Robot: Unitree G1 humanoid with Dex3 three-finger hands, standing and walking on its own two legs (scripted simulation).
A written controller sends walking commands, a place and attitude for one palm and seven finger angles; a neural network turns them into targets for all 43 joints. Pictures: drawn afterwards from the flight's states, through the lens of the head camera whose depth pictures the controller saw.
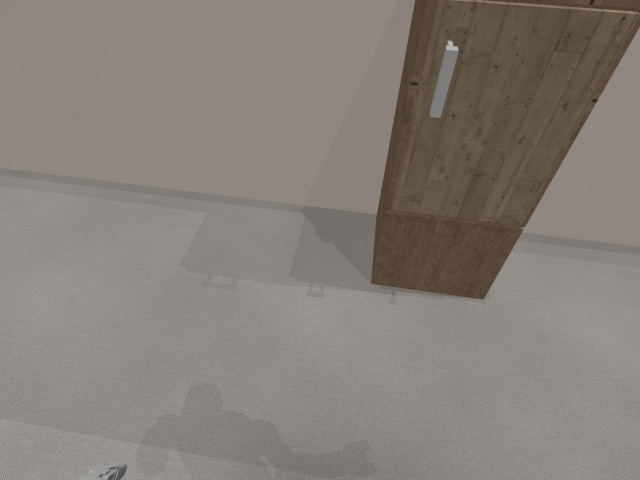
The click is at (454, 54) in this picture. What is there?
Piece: cupboard door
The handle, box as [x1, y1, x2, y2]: [429, 41, 458, 117]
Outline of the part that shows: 451,41 447,41 447,45 445,47 429,112 430,116 440,117 458,51 457,47 453,46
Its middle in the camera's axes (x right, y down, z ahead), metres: +0.28 -0.37 +0.90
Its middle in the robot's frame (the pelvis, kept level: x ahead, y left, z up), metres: +0.94 -0.23 +0.09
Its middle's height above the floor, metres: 0.87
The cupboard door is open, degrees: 0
